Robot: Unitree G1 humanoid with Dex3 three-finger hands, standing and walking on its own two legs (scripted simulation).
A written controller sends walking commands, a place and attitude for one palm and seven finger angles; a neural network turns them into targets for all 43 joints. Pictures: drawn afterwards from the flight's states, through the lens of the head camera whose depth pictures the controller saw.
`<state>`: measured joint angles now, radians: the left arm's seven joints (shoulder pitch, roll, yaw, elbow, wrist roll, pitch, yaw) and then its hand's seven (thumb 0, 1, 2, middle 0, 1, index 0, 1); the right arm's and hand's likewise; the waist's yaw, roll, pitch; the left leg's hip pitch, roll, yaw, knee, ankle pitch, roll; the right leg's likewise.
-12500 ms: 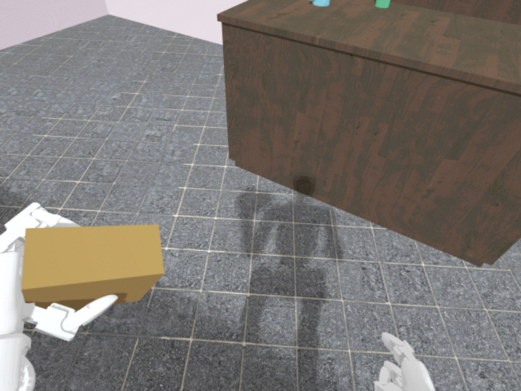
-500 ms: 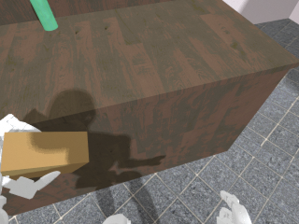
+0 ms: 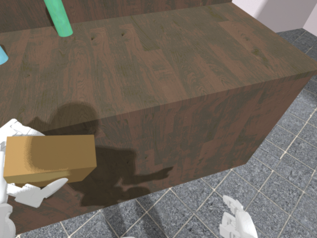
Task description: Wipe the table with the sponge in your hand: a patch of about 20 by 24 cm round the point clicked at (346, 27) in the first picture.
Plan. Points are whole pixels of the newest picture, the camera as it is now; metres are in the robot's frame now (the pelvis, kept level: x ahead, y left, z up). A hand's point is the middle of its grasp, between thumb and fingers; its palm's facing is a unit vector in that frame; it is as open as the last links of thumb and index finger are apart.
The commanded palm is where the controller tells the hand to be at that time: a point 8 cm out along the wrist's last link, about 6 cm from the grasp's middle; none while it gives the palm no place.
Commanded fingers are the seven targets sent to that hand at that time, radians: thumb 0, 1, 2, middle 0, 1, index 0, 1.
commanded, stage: come to a stop and stand still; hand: left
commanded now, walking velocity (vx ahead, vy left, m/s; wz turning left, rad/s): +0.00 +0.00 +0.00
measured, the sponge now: (64, 162) +0.23 +0.20 +0.14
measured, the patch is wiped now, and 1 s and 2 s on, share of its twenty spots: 0.00 0.00 0.00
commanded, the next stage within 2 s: look again from close up in 0.70 s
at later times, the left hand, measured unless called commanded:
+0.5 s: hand (11, 152) +0.23 +0.30 +0.16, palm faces +0.35 -0.85 -0.40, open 10.3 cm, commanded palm +0.17 +0.33 +0.18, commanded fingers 0.00 0.10 1.30 -1.20 -1.60 -1.20 -1.60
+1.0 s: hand (10, 153) +0.23 +0.29 +0.16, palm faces +0.37 -0.86 -0.36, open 10.3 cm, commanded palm +0.17 +0.33 +0.18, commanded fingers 0.00 0.10 1.30 -1.20 -1.60 -1.20 -1.60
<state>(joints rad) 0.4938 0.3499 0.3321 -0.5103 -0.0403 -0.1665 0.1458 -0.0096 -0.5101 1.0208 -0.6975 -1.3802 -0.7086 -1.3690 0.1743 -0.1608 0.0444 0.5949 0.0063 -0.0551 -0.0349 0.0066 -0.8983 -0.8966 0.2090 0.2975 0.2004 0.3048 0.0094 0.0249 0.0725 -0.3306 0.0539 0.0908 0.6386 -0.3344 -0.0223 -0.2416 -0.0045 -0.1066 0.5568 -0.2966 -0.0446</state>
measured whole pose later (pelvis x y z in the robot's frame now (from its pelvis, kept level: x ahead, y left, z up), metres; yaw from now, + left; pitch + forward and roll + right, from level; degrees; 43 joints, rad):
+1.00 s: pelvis +0.00 +0.05 +0.01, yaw -2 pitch -1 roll -2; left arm 0.43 0.34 0.34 -0.53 -0.04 -0.16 0.16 -0.01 -0.51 1.02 -0.71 -1.38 -0.72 -1.36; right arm 0.14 -0.19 0.04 0.55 -0.03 -0.11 -0.03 0.01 -0.90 -0.90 0.21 0.30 0.20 0.30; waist 0.02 -0.02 0.12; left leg -0.26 -0.01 0.09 0.46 -0.19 0.07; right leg -0.18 -0.03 -0.06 0.38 -0.18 0.03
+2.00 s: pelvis +0.06 +0.08 -0.01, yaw -2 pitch -1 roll -2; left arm 0.45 0.38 0.37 -0.53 -0.05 -0.20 0.16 -0.01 -0.52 1.02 -0.71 -1.37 -0.72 -1.36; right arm 0.17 -0.21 0.02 0.55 -0.01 -0.09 -0.02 0.01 -0.90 -0.90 0.21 0.30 0.20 0.30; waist -0.02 0.04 0.10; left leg -0.27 -0.04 0.10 0.73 -0.40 0.09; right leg -0.27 -0.01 -0.13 0.62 -0.32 -0.03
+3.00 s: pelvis +0.09 +0.18 +0.00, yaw -4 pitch -2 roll -2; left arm 0.40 0.36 0.35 -0.48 -0.05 -0.25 0.12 -0.01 -0.52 1.03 -0.71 -1.37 -0.72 -1.36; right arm 0.24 -0.21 -0.02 0.56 0.01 -0.15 -0.03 0.01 -0.90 -0.90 0.20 0.30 0.20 0.30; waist 0.01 -0.03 0.06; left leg -0.31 0.04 0.04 0.52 -0.18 0.01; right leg -0.18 -0.04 0.04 0.46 -0.25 0.04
